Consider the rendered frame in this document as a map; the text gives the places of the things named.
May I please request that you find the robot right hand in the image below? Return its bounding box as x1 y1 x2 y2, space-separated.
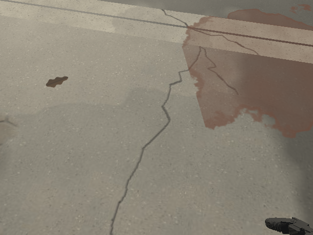
265 217 313 235

